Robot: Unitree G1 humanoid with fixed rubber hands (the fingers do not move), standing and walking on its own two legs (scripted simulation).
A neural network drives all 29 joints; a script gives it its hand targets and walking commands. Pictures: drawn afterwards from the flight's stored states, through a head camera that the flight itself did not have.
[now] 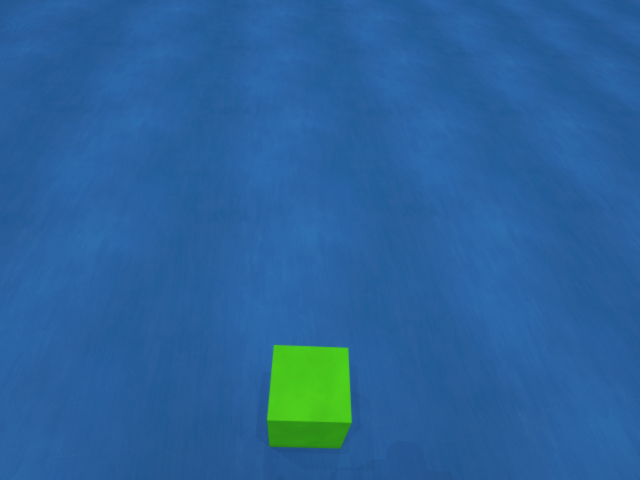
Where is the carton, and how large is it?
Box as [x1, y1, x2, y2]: [267, 345, 351, 447]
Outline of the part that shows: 274,345 267,415 269,446 340,447 351,422 347,348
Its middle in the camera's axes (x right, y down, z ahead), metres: -0.03 +0.45 +1.11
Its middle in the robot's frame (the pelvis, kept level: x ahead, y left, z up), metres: +0.44 -0.01 -0.66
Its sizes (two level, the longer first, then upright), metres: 0.210 0.200 0.250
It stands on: the floor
